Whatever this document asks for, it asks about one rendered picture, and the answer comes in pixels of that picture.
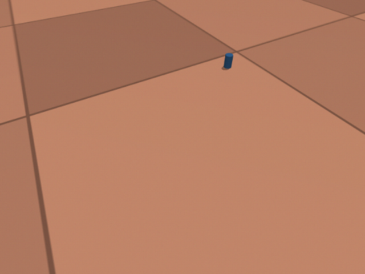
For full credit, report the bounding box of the can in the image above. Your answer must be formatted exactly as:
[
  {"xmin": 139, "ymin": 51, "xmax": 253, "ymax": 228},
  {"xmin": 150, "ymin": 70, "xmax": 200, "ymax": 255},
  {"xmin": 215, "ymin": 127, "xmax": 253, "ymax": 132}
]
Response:
[{"xmin": 224, "ymin": 53, "xmax": 233, "ymax": 69}]

